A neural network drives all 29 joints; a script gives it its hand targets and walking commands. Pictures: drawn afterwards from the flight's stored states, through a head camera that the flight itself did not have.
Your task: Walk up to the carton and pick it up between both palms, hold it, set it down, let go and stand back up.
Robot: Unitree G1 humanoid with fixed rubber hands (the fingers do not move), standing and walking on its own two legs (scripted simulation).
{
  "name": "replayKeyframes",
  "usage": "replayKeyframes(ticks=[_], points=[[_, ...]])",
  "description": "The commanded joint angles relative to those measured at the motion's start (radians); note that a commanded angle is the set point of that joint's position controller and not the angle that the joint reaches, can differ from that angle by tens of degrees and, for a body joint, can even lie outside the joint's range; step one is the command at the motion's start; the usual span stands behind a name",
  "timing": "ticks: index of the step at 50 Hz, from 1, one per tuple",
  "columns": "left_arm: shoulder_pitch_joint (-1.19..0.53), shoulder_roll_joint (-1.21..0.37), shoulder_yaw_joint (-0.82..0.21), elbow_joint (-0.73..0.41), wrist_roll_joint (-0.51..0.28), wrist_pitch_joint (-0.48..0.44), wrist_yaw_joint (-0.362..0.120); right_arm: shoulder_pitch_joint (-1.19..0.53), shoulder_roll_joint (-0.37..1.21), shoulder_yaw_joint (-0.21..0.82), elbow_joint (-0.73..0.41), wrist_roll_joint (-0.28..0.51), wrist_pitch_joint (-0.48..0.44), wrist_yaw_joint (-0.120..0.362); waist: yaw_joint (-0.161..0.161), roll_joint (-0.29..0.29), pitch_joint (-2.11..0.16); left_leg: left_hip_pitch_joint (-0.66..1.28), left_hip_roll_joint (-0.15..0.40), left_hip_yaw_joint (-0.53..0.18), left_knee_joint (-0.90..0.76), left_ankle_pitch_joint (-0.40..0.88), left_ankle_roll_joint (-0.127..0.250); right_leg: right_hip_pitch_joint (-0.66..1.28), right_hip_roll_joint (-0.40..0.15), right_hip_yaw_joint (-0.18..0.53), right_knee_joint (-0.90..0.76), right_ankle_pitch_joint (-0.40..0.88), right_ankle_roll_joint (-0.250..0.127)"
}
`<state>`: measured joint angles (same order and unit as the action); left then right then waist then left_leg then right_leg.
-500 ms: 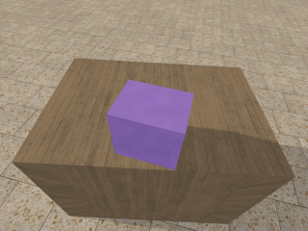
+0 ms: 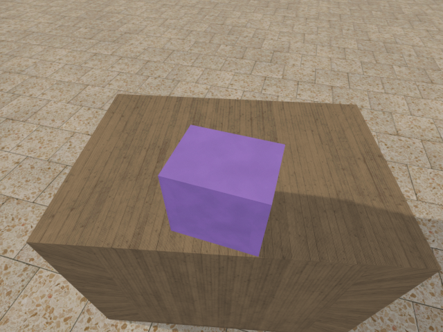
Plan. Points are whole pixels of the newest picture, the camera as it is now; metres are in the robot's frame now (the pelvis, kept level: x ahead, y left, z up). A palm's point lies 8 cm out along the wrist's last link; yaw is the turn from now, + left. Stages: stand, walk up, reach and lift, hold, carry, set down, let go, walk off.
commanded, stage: walk up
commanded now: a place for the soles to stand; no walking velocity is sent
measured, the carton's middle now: (224, 190) +0.43 +0.00 +0.00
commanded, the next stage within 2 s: reach and lift in 0.80 s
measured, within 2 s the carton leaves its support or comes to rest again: neither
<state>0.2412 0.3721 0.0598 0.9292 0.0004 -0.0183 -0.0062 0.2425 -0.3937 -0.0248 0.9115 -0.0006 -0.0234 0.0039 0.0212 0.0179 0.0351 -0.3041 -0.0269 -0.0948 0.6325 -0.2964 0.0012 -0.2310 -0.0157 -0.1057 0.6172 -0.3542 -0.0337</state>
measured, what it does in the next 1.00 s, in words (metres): stands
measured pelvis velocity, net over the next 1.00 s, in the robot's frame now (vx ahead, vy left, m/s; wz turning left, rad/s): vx -0.01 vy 0.01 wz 0.00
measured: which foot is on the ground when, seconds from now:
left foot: down 0.00-1.00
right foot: down 0.00-1.00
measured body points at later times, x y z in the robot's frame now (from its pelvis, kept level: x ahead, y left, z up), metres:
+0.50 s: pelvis +0.00 +0.00 +0.00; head +0.01 +0.00 +0.45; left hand +0.06 +0.32 -0.11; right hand +0.09 -0.30 -0.12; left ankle +0.03 +0.13 -0.73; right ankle -0.01 -0.10 -0.73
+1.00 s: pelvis -0.01 +0.01 -0.01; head +0.02 +0.02 +0.44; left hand +0.13 +0.31 -0.11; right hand +0.12 -0.28 -0.12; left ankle +0.03 +0.13 -0.73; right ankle -0.01 -0.10 -0.73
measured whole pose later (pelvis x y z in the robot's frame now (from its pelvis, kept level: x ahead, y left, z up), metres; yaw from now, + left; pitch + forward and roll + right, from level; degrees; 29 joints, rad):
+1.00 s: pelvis -0.01 +0.01 -0.01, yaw +0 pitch -4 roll -1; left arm 0.09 0.37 0.06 0.60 0.00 0.39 0.03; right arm 0.04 -0.28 -0.16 1.04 -0.08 -0.15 0.06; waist 0.02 -0.01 0.16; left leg -0.32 -0.03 -0.09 0.70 -0.31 -0.01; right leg -0.24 -0.01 -0.11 0.67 -0.36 -0.02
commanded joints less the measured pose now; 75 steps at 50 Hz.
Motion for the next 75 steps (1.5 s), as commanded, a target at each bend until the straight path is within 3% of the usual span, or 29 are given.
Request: replayKeyframes(ticks=[1, 4, 6, 8, 10, 12, 13, 14, 16, 17, 20, 22, 24, 26, 28, 30, 32, 35, 37, 40, 41, 42, 45, 51, 56, 62, 66, 72, 75], points=[[-0.063, 0.209, 0.043, -0.075, 0.009, -0.021, 0.007, -0.045, -0.257, -0.049, -0.054, -0.025, -0.037, -0.021, 0.011, 0.05, -0.04, -0.015, 0.19, -0.345, -0.2, 0.129, 0.175, 0.01, -0.045, 0.091, -0.017, -0.085, -0.029], [-0.026, 0.22, 0.046, -0.057, 0.019, -0.03, 0.005, -0.092, -0.228, -0.041, -0.064, -0.021, -0.029, -0.017, 0.032, 0.006, -0.005, -0.129, 0.133, -0.253, -0.168, 0.02, 0.129, 0.082, -0.087, 0.135, -0.136, -0.109, -0.057], [-0.012, 0.259, 0.054, -0.048, 0.028, -0.035, 0.006, -0.111, -0.183, -0.034, -0.068, -0.016, -0.026, -0.013, 0.034, -0.072, 0.022, -0.187, 0.018, -0.064, -0.034, 0.022, 0.06, 0.125, -0.211, 0.245, -0.268, -0.108, -0.113], [-0.057, 0.281, 0.052, -0.068, 0.029, -0.037, 0.007, -0.053, -0.177, -0.038, -0.055, -0.017, -0.024, -0.013, 0.0, -0.116, 0.01, -0.102, 0.011, 0.042, 0.044, -0.081, 0.037, 0.079, -0.333, 0.304, -0.284, 0.051, -0.175], [-0.097, 0.262, 0.044, -0.08, 0.024, -0.034, 0.004, -0.01, -0.188, -0.041, -0.049, -0.024, -0.035, -0.011, -0.028, -0.103, -0.013, 0.016, 0.033, 0.009, -0.07, 0.015, 0.052, 0.021, -0.268, 0.198, -0.184, 0.181, -0.129], [-0.115, 0.227, 0.043, -0.094, 0.013, -0.029, 0.005, -0.017, -0.226, -0.052, -0.052, -0.027, -0.046, -0.013, -0.017, -0.039, -0.042, 0.055, 0.097, -0.131, -0.116, 0.329, 0.093, 0.009, -0.127, 0.063, -0.052, 0.169, -0.044], [-0.105, 0.223, 0.043, -0.095, 0.007, -0.024, 0.006, -0.014, -0.248, -0.056, -0.054, -0.027, -0.047, -0.017, -0.011, 0.0, -0.071, 0.078, 0.149, -0.236, -0.139, 0.369, 0.134, -0.002, -0.081, 0.052, 0.011, 0.113, -0.018], [-0.087, 0.21, 0.04, -0.091, 0.001, -0.02, 0.007, -0.014, -0.254, -0.053, -0.056, -0.025, -0.048, -0.019, -0.005, 0.023, -0.08, 0.086, 0.186, -0.327, -0.167, 0.354, 0.177, -0.014, -0.044, 0.078, 0.032, 0.029, -0.006], [-0.058, 0.202, 0.036, -0.077, 0.002, -0.021, 0.007, -0.046, -0.255, -0.047, -0.057, -0.022, -0.041, -0.023, 0.012, 0.061, -0.052, 0.045, 0.204, -0.38, -0.204, 0.241, 0.195, -0.009, -0.021, 0.097, -0.008, -0.079, -0.013], [-0.051, 0.19, 0.034, -0.056, -0.002, -0.028, 0.014, -0.105, -0.221, -0.034, -0.065, -0.026, -0.03, -0.021, 0.034, 0.083, -0.023, -0.036, 0.179, -0.309, -0.189, 0.325, 0.164, 0.061, -0.056, 0.109, -0.082, 0.016, -0.016], [-0.028, 0.264, 0.053, -0.044, 0.017, -0.041, 0.02, -0.116, -0.165, -0.032, -0.069, -0.004, -0.012, -0.018, 0.025, -0.055, -0.023, -0.094, 0.01, -0.06, 0.014, 0.233, 0.045, 0.144, -0.245, 0.22, -0.213, 0.273, -0.099], [-0.063, 0.285, 0.053, -0.064, 0.016, -0.037, 0.019, -0.063, -0.173, -0.035, -0.06, -0.004, -0.003, -0.018, -0.003, -0.09, -0.032, -0.034, 0.02, 0.011, 0.043, 0.101, 0.034, 0.104, -0.319, 0.232, -0.185, 0.399, -0.155], [-0.097, 0.27, 0.053, -0.076, 0.013, -0.031, 0.02, -0.039, -0.186, -0.041, -0.056, -0.014, -0.008, -0.012, -0.018, -0.082, -0.044, 0.028, 0.042, -0.014, -0.022, 0.228, 0.054, 0.07, -0.259, 0.155, -0.114, 0.382, -0.116], [-0.101, 0.243, 0.051, -0.084, 0.004, -0.025, 0.021, -0.048, -0.214, -0.05, -0.064, -0.02, -0.014, -0.011, -0.012, -0.038, -0.051, 0.052, 0.073, -0.096, -0.057, 0.402, 0.089, 0.037, -0.162, 0.079, -0.058, 0.249, -0.054], [-0.1, 0.221, 0.047, -0.08, -0.002, -0.019, 0.021, -0.064, -0.226, -0.048, -0.066, -0.02, -0.014, -0.013, -0.002, 0.012, -0.048, 0.009, 0.12, -0.199, -0.122, 0.379, 0.131, 0.052, -0.09, 0.054, -0.025, 0.099, -0.023], [-0.071, 0.211, 0.041, -0.068, 0.0, -0.018, 0.02, -0.09, -0.224, -0.042, -0.071, -0.022, -0.013, -0.017, 0.018, 0.041, -0.033, -0.048, 0.142, -0.268, -0.17, 0.275, 0.154, 0.076, -0.07, 0.084, -0.049, 0.011, -0.02], [-0.061, 0.222, 0.043, -0.054, 0.008, -0.024, 0.019, -0.122, -0.199, -0.035, -0.074, -0.019, -0.011, -0.015, 0.03, 0.013, 0.0, -0.106, 0.102, -0.21, -0.151, 0.203, 0.114, 0.1, -0.111, 0.119, -0.147, 0.002, -0.041], [-0.062, 0.263, 0.05, -0.051, 0.021, -0.031, 0.02, -0.101, -0.18, -0.038, -0.068, -0.013, -0.002, -0.011, 0.009, -0.071, 0.001, -0.071, 0.013, -0.052, -0.02, 0.149, 0.054, 0.082, -0.238, 0.209, -0.235, 0.087, -0.105], [-0.087, 0.278, 0.054, -0.065, 0.019, -0.03, 0.02, -0.06, -0.183, -0.042, -0.055, -0.016, -0.001, -0.01, -0.009, -0.085, -0.016, -0.018, 0.021, -0.008, -0.003, 0.137, 0.046, 0.062, -0.274, 0.201, -0.196, 0.206, -0.128], [-0.112, 0.251, 0.053, -0.081, 0.007, -0.022, 0.019, -0.042, -0.206, -0.05, -0.06, -0.023, -0.01, -0.009, -0.012, -0.04, -0.022, 0.02, 0.056, -0.093, -0.081, 0.336, 0.079, 0.04, -0.165, 0.088, -0.085, 0.169, -0.06], [-0.463, 0.223, 0.047, -0.379, -0.026, 0.197, 0.063, -0.393, -0.045, -0.217, 0.134, -0.162, -0.167, 0.022, -0.044, -0.011, 0.023, -0.078, 0.102, 0.097, -0.024, -0.104, -0.091, -0.274, -0.001, 0.038, 0.01, -0.091, -0.013], [-0.472, 0.181, 0.029, -0.449, -0.034, 0.304, 0.076, -0.464, -0.099, -0.235, 0.151, -0.171, -0.174, 0.054, -0.063, 0.027, 0.042, -0.093, 0.126, 0.07, -0.038, -0.196, -0.062, -0.235, 0.002, 0.028, 0.043, -0.14, -0.033], [-0.412, 0.155, 0.036, -0.485, -0.011, 0.408, 0.068, -0.401, -0.122, -0.215, 0.079, -0.131, -0.172, 0.072, -0.048, -0.052, -0.03, -0.041, 0.102, 0.111, -0.014, -0.119, -0.022, -0.168, -0.004, 0.026, 0.005, -0.086, -0.028], [-0.186, 0.168, 0.117, -0.537, 0.035, 0.411, 0.028, -0.239, -0.109, -0.122, -0.023, -0.039, -0.206, 0.029, -0.007, -0.071, -0.194, 0.197, 0.048, 0.118, -0.023, 0.273, -0.038, 0.043, 0.017, 0.031, -0.068, 0.361, 0.028], [-0.126, 0.181, 0.146, -0.56, 0.052, 0.391, -0.002, -0.191, -0.031, -0.067, -0.071, 0.01, -0.228, -0.027, 0.015, -0.079, -0.137, 0.152, 0.016, 0.127, -0.066, 0.347, -0.036, 0.183, 0.004, 0.068, -0.115, 0.55, 0.064], [-0.124, 0.195, 0.154, -0.654, 0.046, 0.364, -0.016, -0.146, 0.041, -0.055, -0.156, 0.012, -0.239, -0.066, 0.013, -0.046, -0.139, 0.176, 0.012, 0.142, -0.107, 0.352, -0.032, 0.206, 0.003, 0.076, -0.138, 0.535, 0.066], [-0.104, 0.194, 0.144, -0.704, 0.032, 0.347, -0.024, -0.106, 0.081, -0.058, -0.208, 0.01, -0.222, -0.088, 0.004, -0.024, -0.115, 0.188, 0.012, 0.16, -0.147, 0.3, -0.025, 0.199, 0.006, 0.08, -0.172, 0.425, 0.057], [-0.11, 0.2, 0.11, -0.769, -0.008, 0.328, -0.03, -0.082, 0.136, -0.068, -0.344, 0.0, -0.172, -0.107, 0.0, 0.02, -0.046, 0.111, 0.022, 0.191, -0.238, 0.08, 0.0, 0.208, 0.01, 0.102, -0.236, 0.089, 0.03], [-0.163, 0.195, 0.083, -0.761, -0.021, 0.311, -0.036, -0.108, 0.144, -0.067, -0.429, -0.01, -0.138, -0.115, -0.018, 0.096, -0.031, -0.109, 0.073, 0.187, -0.336, -0.122, 0.05, 0.377, 0.053, 0.08, -0.164, 0.042, 0.042]])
